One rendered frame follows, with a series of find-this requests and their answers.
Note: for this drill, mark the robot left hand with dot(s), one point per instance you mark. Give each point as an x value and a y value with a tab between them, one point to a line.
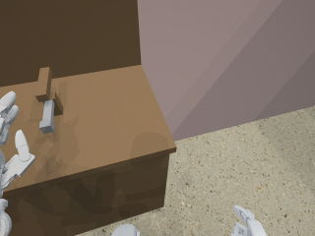
19	163

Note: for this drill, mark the robot left thigh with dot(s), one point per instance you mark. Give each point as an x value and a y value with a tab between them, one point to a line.
126	230

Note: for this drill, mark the robot left forearm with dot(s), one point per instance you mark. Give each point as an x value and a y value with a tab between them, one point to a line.
5	220

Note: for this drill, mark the robot right hand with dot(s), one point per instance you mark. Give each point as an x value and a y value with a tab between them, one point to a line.
253	226

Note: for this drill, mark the tap lever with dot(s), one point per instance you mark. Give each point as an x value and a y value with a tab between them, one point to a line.
46	125

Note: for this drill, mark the counter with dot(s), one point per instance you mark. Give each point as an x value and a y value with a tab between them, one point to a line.
107	159

